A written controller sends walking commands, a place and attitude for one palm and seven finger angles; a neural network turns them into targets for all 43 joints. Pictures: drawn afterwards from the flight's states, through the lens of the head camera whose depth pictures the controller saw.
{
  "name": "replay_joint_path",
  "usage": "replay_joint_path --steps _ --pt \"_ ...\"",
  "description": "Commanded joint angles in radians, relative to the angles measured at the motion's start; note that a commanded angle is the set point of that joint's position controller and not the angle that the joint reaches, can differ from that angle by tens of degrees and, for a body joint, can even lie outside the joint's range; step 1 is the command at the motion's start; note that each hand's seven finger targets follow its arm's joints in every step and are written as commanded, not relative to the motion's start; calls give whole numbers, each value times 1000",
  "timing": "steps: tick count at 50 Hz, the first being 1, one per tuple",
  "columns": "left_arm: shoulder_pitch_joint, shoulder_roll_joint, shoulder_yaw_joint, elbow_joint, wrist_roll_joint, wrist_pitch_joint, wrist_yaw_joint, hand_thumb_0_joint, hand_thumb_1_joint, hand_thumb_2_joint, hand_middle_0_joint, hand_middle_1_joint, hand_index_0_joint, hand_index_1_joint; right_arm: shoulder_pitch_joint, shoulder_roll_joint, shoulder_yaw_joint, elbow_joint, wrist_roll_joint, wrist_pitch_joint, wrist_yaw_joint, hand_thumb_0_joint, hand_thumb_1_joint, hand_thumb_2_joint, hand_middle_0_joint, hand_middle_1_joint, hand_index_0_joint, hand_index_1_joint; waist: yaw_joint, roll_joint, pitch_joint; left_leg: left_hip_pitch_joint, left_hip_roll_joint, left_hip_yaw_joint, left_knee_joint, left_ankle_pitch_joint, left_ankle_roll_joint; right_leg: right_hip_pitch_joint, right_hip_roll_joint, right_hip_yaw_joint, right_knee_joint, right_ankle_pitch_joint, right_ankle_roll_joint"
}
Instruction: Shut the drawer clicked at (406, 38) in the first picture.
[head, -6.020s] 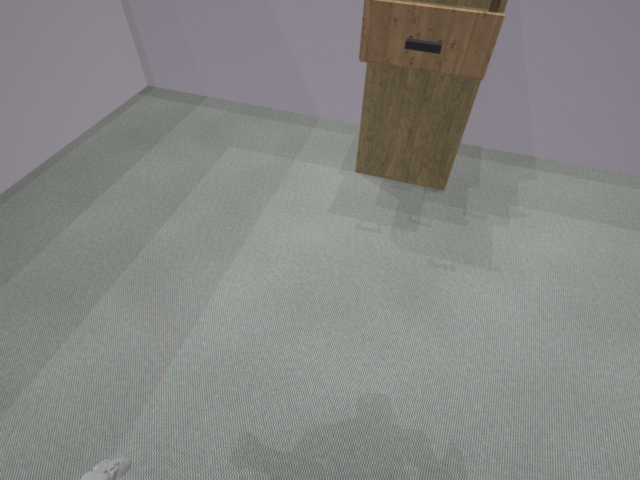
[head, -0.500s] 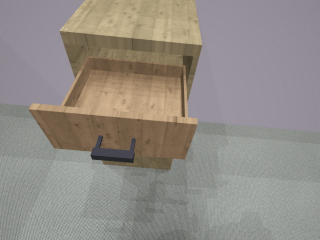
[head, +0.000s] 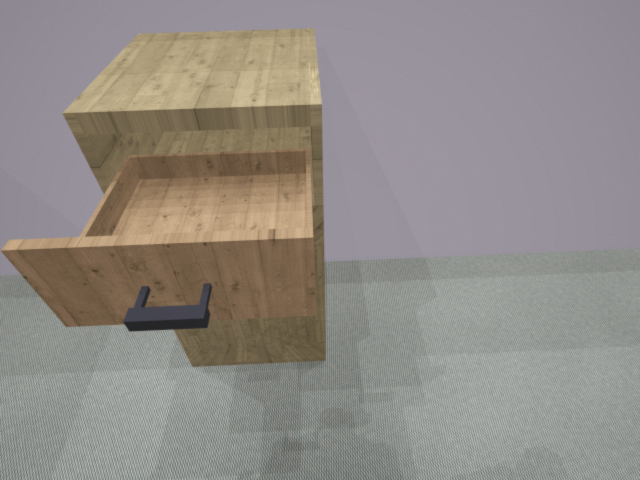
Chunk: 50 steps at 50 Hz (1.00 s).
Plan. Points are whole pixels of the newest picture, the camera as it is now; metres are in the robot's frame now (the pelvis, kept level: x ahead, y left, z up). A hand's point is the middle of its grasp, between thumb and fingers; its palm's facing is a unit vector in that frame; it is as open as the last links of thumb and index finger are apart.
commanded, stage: come to a stop and stand still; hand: left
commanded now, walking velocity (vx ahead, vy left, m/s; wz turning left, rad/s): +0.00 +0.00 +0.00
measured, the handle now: (171, 304) +0.35 +0.22 +0.03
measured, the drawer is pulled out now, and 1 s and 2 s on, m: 0.29 0.29 0.29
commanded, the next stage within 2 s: look again from close up in 0.26 s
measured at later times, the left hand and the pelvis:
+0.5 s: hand out of the picture +0.02 +0.15 -0.16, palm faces +0.02 -0.99 -0.17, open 7.4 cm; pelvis +0.02 -0.01 +0.01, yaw +0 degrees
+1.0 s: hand out of the picture +0.11 +0.19 -0.12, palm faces +0.17 -0.96 -0.21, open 7.3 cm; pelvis +0.04 +0.01 +0.02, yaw -1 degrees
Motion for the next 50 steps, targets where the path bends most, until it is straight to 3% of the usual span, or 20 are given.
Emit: replay_joint_path --steps 1,4,6,9,16,22,27,35,45,46,47,48,49,50 --pt "41 148 38 -74 3 -23 2 0 900 900 -200 -300 -200 -300 -11 -82 -8 -72 -2 -10 -1 0 -900 -900 200 300 200 300 48 -42 220 -101 9 -106 -225 -325 22 -197 -20 75 -272 -275 -58" --pt "35 153 42 -76 -1 -29 -1 0 900 900 -200 -300 -200 -300 41 -46 -1 -56 -2 -10 -2 0 -900 -900 200 300 200 300 33 -133 173 17 -15 -62 -143 -195 15 -250 -61 116 -345 -309 -78" --pt "20 150 42 -82 -4 -35 -1 0 900 900 -200 -300 -200 -300 78 -43 3 -47 -1 -16 -3 0 -900 -900 200 300 200 300 20 -135 115 61 -23 -60 -112 -148 12 -239 -68 122 -343 -270 -83" --pt "35 136 40 -76 -8 -42 -4 0 900 900 -200 -300 -200 -300 82 -36 10 -29 2 -27 -7 0 -900 -900 200 300 200 300 29 -91 67 69 -11 -85 -155 -120 17 -171 -50 101 -314 -186 -77" --pt "79 111 33 -29 -9 -50 -6 0 900 900 -200 -300 -200 -300 63 -28 21 6 6 -39 -12 0 -900 -900 200 300 200 300 47 -31 99 44 -1 -110 -193 -95 15 -128 -42 102 -324 -120 -73" --pt "120 87 23 21 -9 -62 -4 0 900 900 -200 -300 -200 -300 53 -30 28 41 14 -56 -19 0 -900 -900 200 300 200 300 55 -24 38 109 19 -111 -198 68 23 -36 -34 75 -304 89 -60" --pt "138 77 21 50 -7 -65 -1 0 900 900 -200 -300 -200 -300 25 -35 29 59 17 -62 -24 0 -900 -900 200 300 200 300 59 -26 29 136 27 -109 -199 141 27 2 -34 61 -299 187 -48" --pt "144 75 18 73 -2 -64 2 0 900 900 -200 -300 -200 -300 -15 -50 29 76 19 -65 -27 0 -900 -900 200 300 200 300 62 -19 42 161 34 -108 -206 211 32 31 -36 45 -304 244 -36" --pt "140 87 17 81 -2 -59 0 0 900 900 -200 -300 -200 -300 -46 -62 32 79 19 -63 -27 0 -900 -900 200 300 200 300 67 -11 56 167 30 -117 -239 174 34 45 -41 37 -324 209 -27" --pt "173 107 14 95 12 -78 40 0 900 900 -200 -300 -200 -300 -92 -94 28 7 21 -68 -22 0 -900 -900 200 300 200 300 78 -31 102 95 45 -106 -41 294 10 -5 -75 112 -345 488 -25" --pt "-543 283 95 -1554 -197 -286 36 0 900 900 -220 -322 -220 -322 -64 -222 4 -341 66 -212 -58 0 -900 -900 200 300 200 300 -35 174 -410 436 -54 -72 -169 330 36 74 24 -24 -206 504 -49" --pt "-71 202 100 -1257 -115 -222 84 0 900 900 -240 -343 -240 -343 -137 -119 37 -272 55 -311 -92 0 -900 -900 200 300 200 300 81 305 -395 489 1 -69 -195 438 37 14 50 -49 -122 282 -65" --pt "-6 122 36 -1170 -126 -167 134 0 900 900 -260 -365 -260 -365 -125 -127 18 -224 59 -346 -93 0 -900 -900 200 300 200 300 41 210 -290 343 -5 -81 -191 349 6 -20 59 -71 -118 148 -51" --pt "290 -95 -91 -960 -125 -70 120 0 900 900 -280 -387 -280 -387 -82 -100 24 -220 78 -346 -71 0 -900 -900 200 300 200 300 29 103 -170 266 -8 -98 -201 234 25 -94 57 -82 -129 114 -40"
